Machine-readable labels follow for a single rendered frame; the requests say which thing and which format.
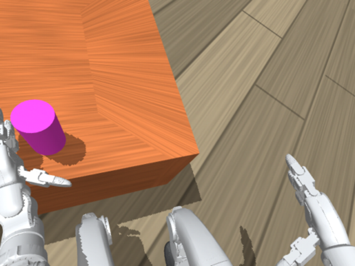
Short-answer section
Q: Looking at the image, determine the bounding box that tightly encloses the right robot foot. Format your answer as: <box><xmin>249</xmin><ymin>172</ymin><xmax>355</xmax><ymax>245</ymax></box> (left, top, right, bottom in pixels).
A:
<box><xmin>164</xmin><ymin>241</ymin><xmax>175</xmax><ymax>266</ymax></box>

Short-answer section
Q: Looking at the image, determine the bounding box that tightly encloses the left robot arm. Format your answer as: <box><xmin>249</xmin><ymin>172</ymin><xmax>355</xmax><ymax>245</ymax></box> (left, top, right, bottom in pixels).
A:
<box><xmin>0</xmin><ymin>182</ymin><xmax>50</xmax><ymax>266</ymax></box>

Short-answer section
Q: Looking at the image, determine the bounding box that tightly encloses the left robot hand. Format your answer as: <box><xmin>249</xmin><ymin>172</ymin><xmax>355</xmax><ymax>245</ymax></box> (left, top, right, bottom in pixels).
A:
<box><xmin>0</xmin><ymin>108</ymin><xmax>72</xmax><ymax>188</ymax></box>

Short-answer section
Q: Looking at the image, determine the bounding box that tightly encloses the can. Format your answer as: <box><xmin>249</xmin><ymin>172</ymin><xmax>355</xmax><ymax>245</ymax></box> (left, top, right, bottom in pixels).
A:
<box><xmin>11</xmin><ymin>100</ymin><xmax>66</xmax><ymax>155</ymax></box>

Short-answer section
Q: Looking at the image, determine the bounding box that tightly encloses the right robot hand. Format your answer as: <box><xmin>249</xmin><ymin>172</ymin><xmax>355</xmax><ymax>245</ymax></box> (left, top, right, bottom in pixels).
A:
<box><xmin>275</xmin><ymin>154</ymin><xmax>351</xmax><ymax>266</ymax></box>

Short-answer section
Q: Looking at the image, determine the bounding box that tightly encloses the right robot arm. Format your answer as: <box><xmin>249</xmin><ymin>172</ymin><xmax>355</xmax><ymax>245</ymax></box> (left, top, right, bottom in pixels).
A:
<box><xmin>321</xmin><ymin>244</ymin><xmax>355</xmax><ymax>266</ymax></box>

